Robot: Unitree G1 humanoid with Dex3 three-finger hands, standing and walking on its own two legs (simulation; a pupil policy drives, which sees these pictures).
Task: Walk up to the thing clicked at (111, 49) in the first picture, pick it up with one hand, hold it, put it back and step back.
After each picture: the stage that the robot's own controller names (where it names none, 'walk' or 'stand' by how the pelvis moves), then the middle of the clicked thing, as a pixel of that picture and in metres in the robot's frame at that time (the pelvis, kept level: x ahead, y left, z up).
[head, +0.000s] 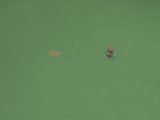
stand; (110, 52) +1.25 -0.29 -0.72
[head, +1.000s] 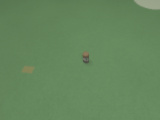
walk; (85, 57) +1.14 +0.09 -0.69
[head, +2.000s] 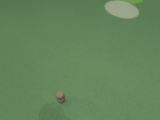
walk; (60, 97) +0.64 +0.26 -0.71
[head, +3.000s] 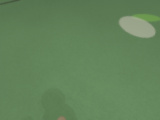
stand; out of the picture +0.45 +0.20 -0.71
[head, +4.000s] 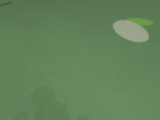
stand; out of the picture +0.40 +0.18 -0.72
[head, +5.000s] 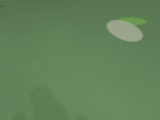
stand; out of the picture +0.35 +0.20 -0.72
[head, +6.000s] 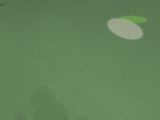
stand; out of the picture +0.39 +0.21 -0.73
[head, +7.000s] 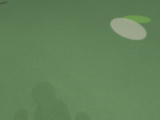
stand; out of the picture +0.37 +0.19 -0.73
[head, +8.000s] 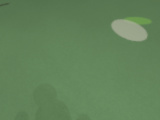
stand; out of the picture +0.38 +0.19 -0.73
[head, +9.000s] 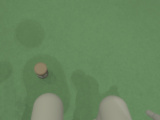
go down; (41, 71) +0.44 +0.20 -0.44
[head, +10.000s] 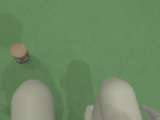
go down; (20, 53) +0.46 +0.24 -0.31
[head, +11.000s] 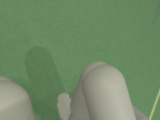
close in; out of the picture +0.44 +0.28 -0.23
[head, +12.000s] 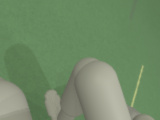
close; out of the picture +0.44 +0.30 -0.23
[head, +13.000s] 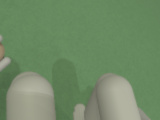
lift; out of the picture +0.37 +0.28 -0.12
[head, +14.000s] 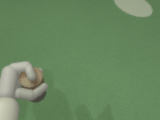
lift; (34, 85) +0.32 +0.17 +0.03
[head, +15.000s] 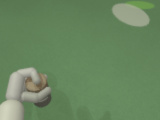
hold; (39, 90) +0.32 +0.17 +0.00
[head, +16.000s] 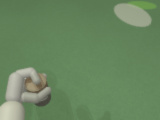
hold; (39, 90) +0.32 +0.17 +0.00
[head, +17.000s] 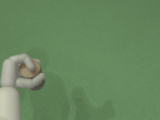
crouch; (33, 75) +0.37 +0.18 -0.06
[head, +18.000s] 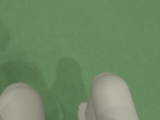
lower; out of the picture +0.49 +0.28 -0.10
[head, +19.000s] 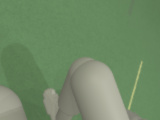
lower; out of the picture +0.44 +0.30 -0.23
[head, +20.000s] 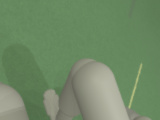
lower; out of the picture +0.43 +0.30 -0.23
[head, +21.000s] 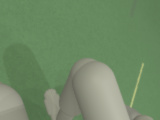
lower; out of the picture +0.43 +0.30 -0.23
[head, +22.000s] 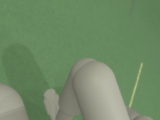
lower; out of the picture +0.44 +0.30 -0.23
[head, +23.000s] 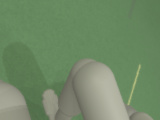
open; out of the picture +0.43 +0.28 -0.24
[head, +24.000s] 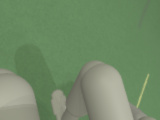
stand; out of the picture +0.43 +0.28 -0.24
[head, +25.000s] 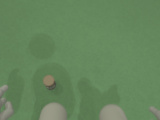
walk; (49, 82) +0.44 +0.19 -0.50
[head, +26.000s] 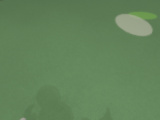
stand; out of the picture +0.39 +0.17 -0.66
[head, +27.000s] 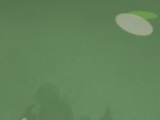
stand; out of the picture +0.39 +0.17 -0.67
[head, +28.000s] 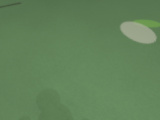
stand; out of the picture +0.41 +0.16 -0.72
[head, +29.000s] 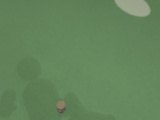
walk; (61, 106) +0.44 +0.11 -0.71
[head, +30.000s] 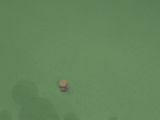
walk; (63, 85) +0.61 +0.17 -0.69
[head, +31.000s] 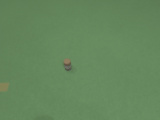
walk; (67, 64) +0.90 +0.23 -0.70
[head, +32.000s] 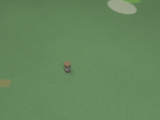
stand; (67, 67) +1.03 +0.18 -0.71
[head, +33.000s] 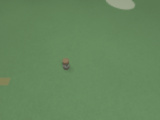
stand; (66, 64) +1.04 +0.20 -0.72
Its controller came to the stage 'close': yes
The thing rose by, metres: 0.70
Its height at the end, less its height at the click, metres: +0.00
